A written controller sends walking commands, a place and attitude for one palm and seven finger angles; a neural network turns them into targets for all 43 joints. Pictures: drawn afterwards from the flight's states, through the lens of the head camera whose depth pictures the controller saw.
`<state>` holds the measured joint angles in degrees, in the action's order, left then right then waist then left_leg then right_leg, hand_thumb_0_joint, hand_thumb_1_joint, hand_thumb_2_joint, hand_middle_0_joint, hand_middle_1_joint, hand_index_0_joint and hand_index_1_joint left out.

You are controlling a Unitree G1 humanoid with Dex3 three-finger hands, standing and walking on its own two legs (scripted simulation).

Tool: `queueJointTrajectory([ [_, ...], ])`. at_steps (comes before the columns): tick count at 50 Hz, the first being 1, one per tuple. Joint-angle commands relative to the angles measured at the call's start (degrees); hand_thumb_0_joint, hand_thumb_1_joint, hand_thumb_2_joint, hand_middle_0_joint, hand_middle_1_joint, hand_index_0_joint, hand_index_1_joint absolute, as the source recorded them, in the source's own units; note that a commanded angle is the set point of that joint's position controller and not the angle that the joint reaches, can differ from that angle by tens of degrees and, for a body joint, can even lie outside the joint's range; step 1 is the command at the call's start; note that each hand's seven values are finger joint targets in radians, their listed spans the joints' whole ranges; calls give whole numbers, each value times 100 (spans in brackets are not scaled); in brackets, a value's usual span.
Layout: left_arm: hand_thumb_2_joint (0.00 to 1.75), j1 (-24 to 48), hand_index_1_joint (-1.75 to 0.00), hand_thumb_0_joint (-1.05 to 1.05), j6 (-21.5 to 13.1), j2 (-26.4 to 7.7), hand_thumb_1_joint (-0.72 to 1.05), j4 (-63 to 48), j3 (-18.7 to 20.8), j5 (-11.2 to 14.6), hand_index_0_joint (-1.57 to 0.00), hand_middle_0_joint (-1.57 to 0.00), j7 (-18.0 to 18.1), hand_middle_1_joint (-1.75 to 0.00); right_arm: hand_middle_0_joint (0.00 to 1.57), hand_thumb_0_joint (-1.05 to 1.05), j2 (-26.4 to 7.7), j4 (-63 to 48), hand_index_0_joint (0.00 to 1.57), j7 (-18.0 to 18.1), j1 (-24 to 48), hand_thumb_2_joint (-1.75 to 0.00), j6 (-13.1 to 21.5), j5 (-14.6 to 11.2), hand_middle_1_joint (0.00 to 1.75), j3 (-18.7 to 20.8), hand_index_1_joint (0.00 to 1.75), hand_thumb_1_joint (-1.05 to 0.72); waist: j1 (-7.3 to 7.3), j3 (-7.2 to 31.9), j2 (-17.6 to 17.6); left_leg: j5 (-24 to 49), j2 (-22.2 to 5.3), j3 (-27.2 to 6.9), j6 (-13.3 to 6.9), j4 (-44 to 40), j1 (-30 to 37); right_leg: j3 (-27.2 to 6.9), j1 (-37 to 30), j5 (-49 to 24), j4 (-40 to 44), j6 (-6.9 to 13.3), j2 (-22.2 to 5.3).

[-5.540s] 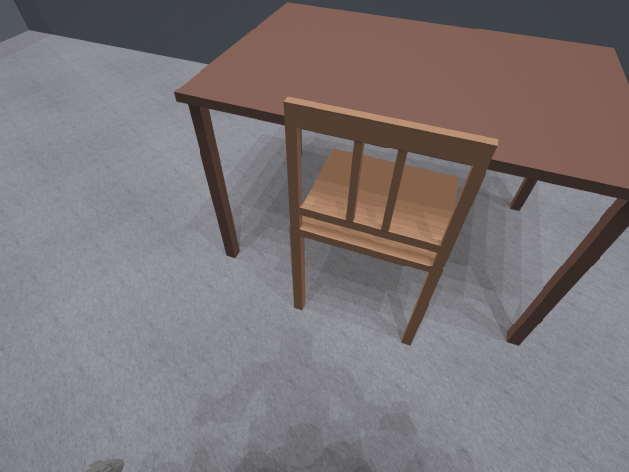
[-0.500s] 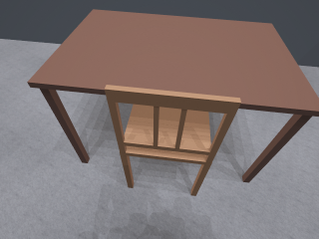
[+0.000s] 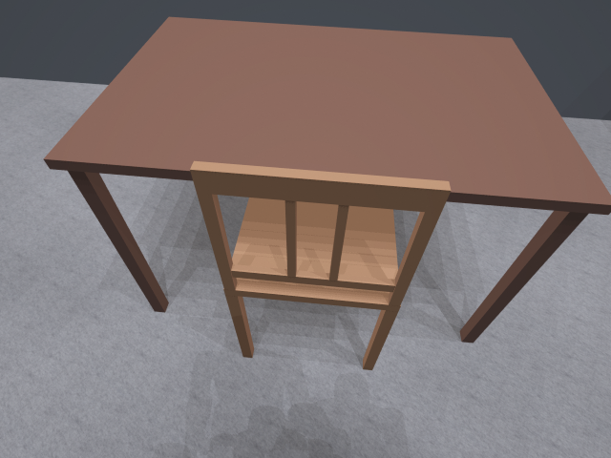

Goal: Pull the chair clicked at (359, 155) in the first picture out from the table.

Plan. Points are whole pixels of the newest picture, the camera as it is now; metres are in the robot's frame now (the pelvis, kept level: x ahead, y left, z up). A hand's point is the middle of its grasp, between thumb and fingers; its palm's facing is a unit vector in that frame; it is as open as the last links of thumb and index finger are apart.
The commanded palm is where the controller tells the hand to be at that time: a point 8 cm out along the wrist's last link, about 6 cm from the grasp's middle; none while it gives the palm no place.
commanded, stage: look again from close up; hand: left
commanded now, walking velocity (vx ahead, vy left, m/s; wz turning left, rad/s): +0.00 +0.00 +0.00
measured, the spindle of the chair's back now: (291, 239) +0.54 +0.06 -0.12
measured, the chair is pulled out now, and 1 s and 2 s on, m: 0.00 0.00 0.00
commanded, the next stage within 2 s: shuffle to correct the standing spot in 0.22 s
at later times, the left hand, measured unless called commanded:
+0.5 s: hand out of the picture -0.01 +0.15 -0.18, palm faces +0.05 -0.98 -0.17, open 7.3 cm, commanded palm none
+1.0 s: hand out of the picture +0.13 +0.20 -0.17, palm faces +0.03 -0.97 -0.22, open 7.3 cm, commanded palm none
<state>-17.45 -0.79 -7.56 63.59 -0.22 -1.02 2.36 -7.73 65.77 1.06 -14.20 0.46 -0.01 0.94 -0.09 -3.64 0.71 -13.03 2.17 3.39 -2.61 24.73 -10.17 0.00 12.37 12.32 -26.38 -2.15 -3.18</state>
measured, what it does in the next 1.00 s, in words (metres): steps on the spot: right foot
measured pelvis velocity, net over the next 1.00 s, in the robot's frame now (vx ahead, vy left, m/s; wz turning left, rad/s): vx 0.08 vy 0.02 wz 0.00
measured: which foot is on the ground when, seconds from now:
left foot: down 0.00-1.00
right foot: down 0.00-0.66, up 0.68-0.86, down 0.88-1.00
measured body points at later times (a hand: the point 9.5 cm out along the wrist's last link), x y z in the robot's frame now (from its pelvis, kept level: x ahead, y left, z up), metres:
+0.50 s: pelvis +0.01 -0.01 +0.00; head +0.03 -0.01 +0.45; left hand -0.01 +0.20 -0.16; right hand +0.00 -0.23 -0.16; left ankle +0.01 +0.09 -0.74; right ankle +0.02 -0.14 -0.74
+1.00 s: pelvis +0.08 +0.02 -0.01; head +0.10 +0.01 +0.44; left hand +0.13 +0.25 -0.16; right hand +0.04 -0.18 -0.17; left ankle +0.01 +0.09 -0.74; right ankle +0.08 -0.09 -0.74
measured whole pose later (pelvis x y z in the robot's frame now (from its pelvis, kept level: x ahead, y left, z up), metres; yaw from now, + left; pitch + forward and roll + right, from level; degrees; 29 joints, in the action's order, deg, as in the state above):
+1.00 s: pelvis +0.08 +0.02 -0.01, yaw +0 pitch -1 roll +0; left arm -12.1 -1.2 -8.2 60.0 1.5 -0.3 2.7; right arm -6.1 65.2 3.0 -17.9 0.3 0.1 0.6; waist -1.2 -3.7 -1.0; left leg -20.5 4.2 3.6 -4.0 25.5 -4.4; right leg 3.2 14.3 16.6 -31.9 0.4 -2.0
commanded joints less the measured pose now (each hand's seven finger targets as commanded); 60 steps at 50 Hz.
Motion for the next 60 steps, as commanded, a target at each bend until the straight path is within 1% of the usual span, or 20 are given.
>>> queueJointTrajectory([
  [1, 90, -519, -30, 0, -88, -517, 90, -145, 106, 16, -20, -20, 44, -30, 20, 0, -523, -139, 20, 18, -338, -90, 74, 22, 30, 61, 30, -90, 27, 32, -10, 175, -660, -672, 66, -630, -87, -301, 56, -381, 422, 304, -289],
  [10, 90, -495, -30, 0, -82, -486, 90, -157, 110, 14, -20, -20, 37, -30, 20, 0, -489, -114, 20, 15, -346, -90, 37, 27, 30, 55, 30, -90, 15, -212, -3, -96, -648, -661, 92, -680, -152, -355, 245, -89, 543, 321, -271],
  [16, 90, -526, -30, 0, -116, -485, 90, -150, 114, 26, -20, -20, 37, -30, 20, 0, -456, -92, 20, 26, -376, -90, 59, 22, 30, 43, 30, -90, 15, 28, -10, 385, -653, -604, 99, -542, 5, -381, 72, -469, 521, 334, -291],
  [21, 90, -576, -30, 0, -70, -635, 90, -191, 212, -16, -20, -20, 1, -30, 20, 0, -479, -119, 20, -19, -462, -90, -24, 70, 30, 64, 30, -90, 65, -417, 138, -959, -428, -468, 101, -331, -435, -735, 333, 1448, 843, 502, -423],
  [24, 90, -687, -30, 0, -38, -773, 90, -271, 318, -18, -20, -20, -13, -30, 20, 0, -404, -229, 20, -45, -540, -90, -64, 91, 30, 90, 30, -90, 95, -586, 565, -1028, -212, -252, 118, 186, -771, -1208, 379, 2217, 1161, 703, -728],
  [27, 90, -709, -30, 0, -53, -816, 90, -352, 401, -3, -20, -20, -13, -30, 20, 0, -368, -310, 20, -36, -608, -90, 3, 97, 30, 96, 30, -90, 76, -278, 662, -650, -209, -164, 118, 488, -660, -1345, 182, 1719, 1045, 888, -959],
  [29, 90, -567, -30, 0, -36, -776, 90, -411, 420, -14, -20, -20, -22, -30, 20, 0, -382, -330, 20, -25, -738, -90, 37, 88, 30, 89, 30, -90, 5, -385, 327, -589, -248, -237, 88, 215, -458, -1016, 377, 1353, 663, 852, -819],
  [31, 90, -501, -30, 0, -43, -587, 90, -458, 382, -36, -20, -20, -42, -30, 20, 0, -509, -257, 20, -4, -1020, -90, 119, 76, 30, 82, 30, -90, -66, -197, -453, 182, -635, -705, -99, -249, 139, -261, 579, 530, -235, 621, -323],
  [33, 90, -317, -30, 0, -65, -340, 90, -543, 296, -75, -20, -20, -34, -30, 20, 0, -761, -165, 20, 72, -1465, -90, 152, 76, 30, 111, 30, -90, -172, -51, -1215, 1872, -1421, -1588, -614, -623, 950, 548, 1261, 1069, -1441, 359, 187],
  [34, 90, -97, -30, 0, -62, -326, 90, -597, 266, -68, -20, -20, -14, -30, 20, 0, -726, -121, 20, 100, -1601, -90, 150, 104, 30, 77, 30, -90, -237, -198, -1128, 2758, -1650, -1772, -896, -651, 1086, 507, 1691, 1767, -2099, 344, 137],
  [36, 90, 158, -30, 0, -74, -267, 90, -679, 286, -15, -20, -20, -26, -30, 20, 0, -674, -170, 20, 122, -1544, -90, 164, 145, 30, 24, 30, -90, -193, -270, -797, 3682, -1747, -1749, -1161, -511, 1035, 313, 1850, 1982, -2565, 437, -83],
  [39, 90, 152, -30, 0, -73, -180, 90, -670, 269, 22, -20, -20, -74, -30, 20, 0, -643, -281, 20, 143, -1194, -90, 190, 138, 30, -3, 30, -90, -37, -56, -536, 3977, -1454, -1269, -959, -493, 793, 401, 1147, 1365, -1745, 408, -103],
  [42, 90, -457, -30, 0, -92, -274, 90, -405, 269, 64, -20, -20, -9, -30, 20, 0, -607, -242, 20, 208, -904, -90, 195, 52, 30, -17, 30, -90, 287, 293, -186, 3684, -1148, -878, -346, 3, 388, 158, -340, -465, -10, 385, -144],
  [44, 90, -614, -30, 0, -137, -617, 90, -254, 271, 85, -20, -20, 33, -30, 20, 0, -425, -241, 20, 219, -969, -90, 128, -1, 30, 1, 30, -90, 121, 120, 107, 1245, -609, -639, 175, -82, -358, -725, -877, -3081, -32, 821, -919],
  [45, 90, -427, -30, 0, -87, -670, 90, -259, 254, 90, -20, -20, 16, -30, 20, 0, -341, -193, 20, 212, -990, -90, 81, 26, 30, 22, 30, -90, 21, -214, -167, 909, -495, -663, 241, -367, -329, -574, -481, -3138, -201, 854, -948],
  [47, 90, -271, -30, 0, -69, -579, 90, -346, 243, 93, -20, -20, 65, -30, 20, 0, -320, -136, 20, 226, -987, -90, 19, 38, 30, 44, 30, -90, 23, 100, 374, 1835, -679, -656, 225, -234, 11, -460, -581, -3591, -393, 741, -727],
  [50, 90, -174, -30, 0, -18, -632, 90, -508, 295, 83, -20, -20, 118, -30, 20, 0, -471, -184, 20, 239, -949, -90, 9, 32, 30, 131, 30, -90, 27, 428, 122, 3022, -790, -637, 255, -90, 454, -347, -441, -3456, -618, 698, -590],
  [55, 90, 33, -30, 0, 81, -606, 90, -709, 346, 40, -20, -20, 121, -30, 20, 0, -522, -363, 20, 246, -709, -90, -28, 59, 30, 189, 30, -90, 6, 396, -206, 3630, -1018, -783, 123, -73, 763, -289, 67, -1948, -670, 590, -295],
  [58, 90, 76, -30, 0, 110, -549, 90, -706, 325, 26, -20, -20, 105, -30, 20, 0, -500, -422, 20, 220, -542, -90, -25, 74, 30, 167, 30, -90, 41, 286, -334, 3013, -1071, -843, -12, -264, 577, -310, 44, -1176, -465, 518, -206],
  [60, 90, 38, -30, 0, 103, -556, 90, -641, 297, 21, -20, -20, 83, -30, 20, 0, -494, -445, 20, 195, -413, -90, -24, 72, 30, 130, 30, -90, 60, 171, -295, 2228, -957, -791, 12, -345, 324, -389, -117, -1408, -218, 501, -271],
])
